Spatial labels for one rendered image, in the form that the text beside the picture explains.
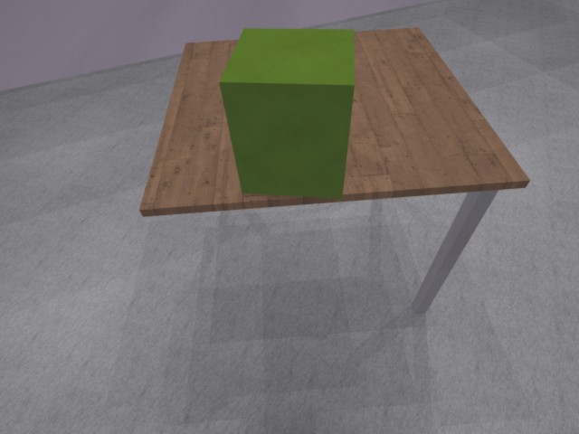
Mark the carton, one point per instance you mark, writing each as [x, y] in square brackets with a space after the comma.
[288, 96]

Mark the table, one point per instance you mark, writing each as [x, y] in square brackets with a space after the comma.
[414, 131]

